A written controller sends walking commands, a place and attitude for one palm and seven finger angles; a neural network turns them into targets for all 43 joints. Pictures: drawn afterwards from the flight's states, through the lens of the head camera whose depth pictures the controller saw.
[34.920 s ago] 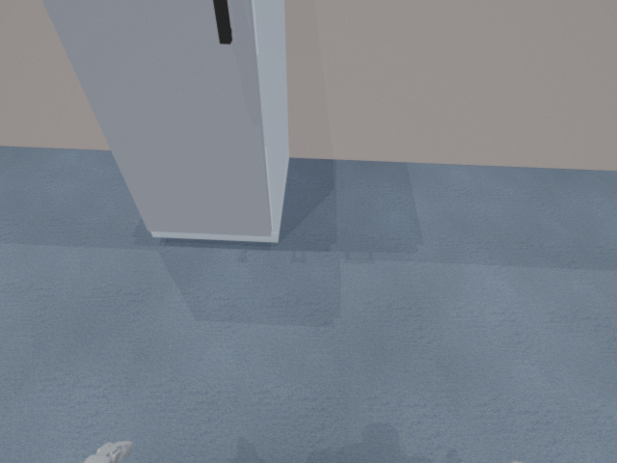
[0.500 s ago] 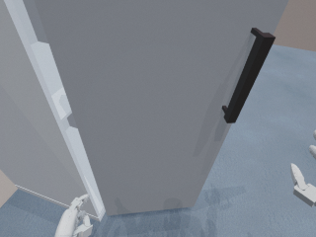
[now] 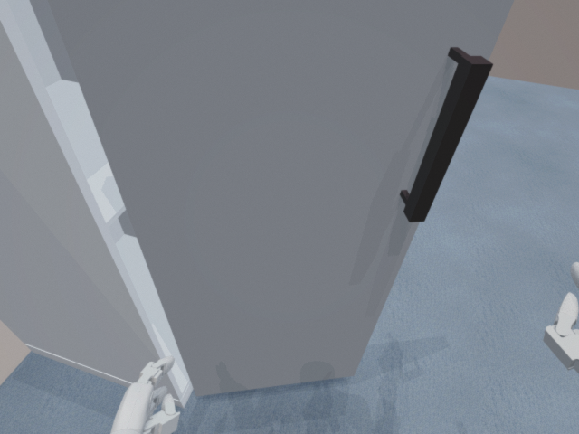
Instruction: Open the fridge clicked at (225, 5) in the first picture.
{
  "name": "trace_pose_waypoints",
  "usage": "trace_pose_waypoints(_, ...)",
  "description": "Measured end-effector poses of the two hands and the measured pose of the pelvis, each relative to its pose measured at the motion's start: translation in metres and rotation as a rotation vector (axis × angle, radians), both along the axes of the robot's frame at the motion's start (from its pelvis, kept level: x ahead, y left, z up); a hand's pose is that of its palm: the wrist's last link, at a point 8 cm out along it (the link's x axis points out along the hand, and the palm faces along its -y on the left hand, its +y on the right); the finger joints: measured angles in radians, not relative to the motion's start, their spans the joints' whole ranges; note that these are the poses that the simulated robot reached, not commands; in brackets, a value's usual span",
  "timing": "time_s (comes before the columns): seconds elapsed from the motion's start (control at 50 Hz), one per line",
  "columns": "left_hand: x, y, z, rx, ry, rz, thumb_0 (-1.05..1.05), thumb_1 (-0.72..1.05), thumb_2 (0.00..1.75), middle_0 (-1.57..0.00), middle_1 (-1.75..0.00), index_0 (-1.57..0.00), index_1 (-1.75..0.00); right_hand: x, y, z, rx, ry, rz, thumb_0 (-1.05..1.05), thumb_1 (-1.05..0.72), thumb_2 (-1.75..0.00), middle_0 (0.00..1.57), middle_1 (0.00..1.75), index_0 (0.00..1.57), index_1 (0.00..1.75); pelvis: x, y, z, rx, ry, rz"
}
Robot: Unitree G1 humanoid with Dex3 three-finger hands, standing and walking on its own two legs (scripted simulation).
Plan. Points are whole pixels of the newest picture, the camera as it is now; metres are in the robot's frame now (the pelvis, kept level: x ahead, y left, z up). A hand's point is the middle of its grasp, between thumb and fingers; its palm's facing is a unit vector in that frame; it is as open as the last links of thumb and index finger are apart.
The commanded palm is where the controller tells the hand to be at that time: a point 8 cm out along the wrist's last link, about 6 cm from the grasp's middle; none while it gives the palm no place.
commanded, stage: step back with the hand held close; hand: right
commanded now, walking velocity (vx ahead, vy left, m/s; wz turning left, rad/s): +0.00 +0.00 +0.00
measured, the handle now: (433, 143) +0.44 -0.21 +0.22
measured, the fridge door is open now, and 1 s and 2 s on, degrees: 65 65 65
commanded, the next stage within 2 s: stop stepping back and stand still in 1.12 s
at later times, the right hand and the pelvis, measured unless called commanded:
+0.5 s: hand out of the picture +0.13 -0.29 +0.16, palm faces +0.43 +0.76 -0.50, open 7.4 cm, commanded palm +0.08 -0.32 +0.17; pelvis -0.06 -0.02 -0.01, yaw +0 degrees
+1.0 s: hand out of the picture +0.05 -0.31 +0.17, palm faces +0.50 +0.72 -0.48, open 7.4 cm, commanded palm +0.00 -0.33 +0.17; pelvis -0.13 -0.03 -0.01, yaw -1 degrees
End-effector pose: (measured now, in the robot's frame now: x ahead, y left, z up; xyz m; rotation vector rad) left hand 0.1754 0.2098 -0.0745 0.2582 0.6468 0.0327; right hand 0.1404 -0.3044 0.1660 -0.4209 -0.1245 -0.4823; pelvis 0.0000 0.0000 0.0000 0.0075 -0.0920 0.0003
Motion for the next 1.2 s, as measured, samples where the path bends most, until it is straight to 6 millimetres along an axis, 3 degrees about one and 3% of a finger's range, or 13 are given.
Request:
trace_pose_waypoints(0.16,-0.009,0.009,-0.002,0.019,0.049,0.033,0.02,0.91,0.90,-0.21,-0.30,-0.21,-0.30,0.007,-0.006,0.016,-0.091,-0.046,0.019,0.02,-0.89,-0.90,0.21,0.31,0.21,0.30,-0.009,-0.003,0.000,0.011,0.053,-0.003)
trace_pose_waypoints(0.28,-0.023,0.015,0.000,0.025,0.062,0.105,0.01,0.91,0.90,-0.21,-0.30,-0.21,-0.30,0.004,-0.001,0.007,-0.122,0.039,0.101,0.02,-0.89,-0.90,0.21,0.31,0.21,0.30,-0.023,-0.012,-0.001,0.004,0.094,0.013)
trace_pose_waypoints(0.52,-0.066,0.005,0.002,0.051,0.048,0.107,0.01,0.91,0.90,-0.20,-0.30,-0.21,-0.30,-0.054,-0.023,0.012,-0.188,-0.045,0.065,0.02,-0.89,-0.90,0.22,0.31,0.21,0.30,-0.063,-0.020,-0.010,0.003,0.080,0.002)
trace_pose_waypoints(0.74,-0.113,-0.002,-0.004,0.101,0.061,0.082,0.01,0.91,0.90,-0.21,-0.30,-0.21,-0.30,-0.088,-0.027,-0.011,-0.100,-0.128,0.070,0.02,-0.89,-0.90,0.21,0.31,0.21,0.30,-0.100,-0.030,-0.020,0.033,0.078,-0.010)
trace_pose_waypoints(0.86,-0.139,-0.013,0.001,0.092,0.070,0.091,0.02,0.91,0.90,-0.21,-0.30,-0.21,-0.30,-0.105,-0.040,0.013,-0.208,-0.176,0.079,0.02,-0.89,-0.90,0.22,0.31,0.21,0.30,-0.113,-0.033,-0.012,0.087,0.084,-0.067)
trace_pose_waypoints(0.94,-0.144,-0.020,0.001,0.060,0.076,0.057,0.02,0.91,0.90,-0.21,-0.30,-0.21,-0.30,-0.127,-0.047,0.027,-0.254,-0.183,0.039,0.02,-0.89,-0.90,0.22,0.31,0.21,0.30,-0.117,-0.030,-0.008,0.081,0.145,-0.062)
trace_pose_waypoints(1.0,-0.142,-0.022,-0.008,0.041,0.074,0.028,0.01,0.91,0.90,-0.21,-0.30,-0.21,-0.30,-0.134,-0.042,0.018,-0.244,-0.140,0.039,0.02,-0.89,-0.90,0.21,0.31,0.21,0.30,-0.131,-0.026,-0.014,0.031,0.188,-0.016)
trace_pose_waypoints(1.08,-0.147,-0.020,-0.016,0.035,0.088,0.033,0.01,0.91,0.90,-0.21,-0.30,-0.21,-0.30,-0.129,-0.026,0.001,-0.167,-0.073,0.104,0.02,-0.89,-0.90,0.21,0.31,0.21,0.30,-0.158,-0.026,-0.013,0.046,0.166,0.025)
trace_pose_waypoints(1.14,-0.159,-0.018,-0.008,0.026,0.060,0.069,0.02,0.91,0.90,-0.21,-0.30,-0.21,-0.30,-0.129,-0.012,0.002,-0.151,-0.088,0.193,0.02,-0.89,-0.90,0.21,0.31,0.21,0.30,-0.174,-0.026,-0.013,0.048,0.131,0.039)
trace_pose_waypoints(1.2,-0.174,-0.012,0.005,0.027,-0.002,0.103,0.02,0.91,0.90,-0.21,-0.30,-0.21,-0.30,-0.141,-0.004,0.011,-0.185,-0.131,0.270,0.02,-0.89,-0.90,0.22,0.31,0.21,0.30,-0.188,-0.025,-0.016,0.049,0.107,0.042)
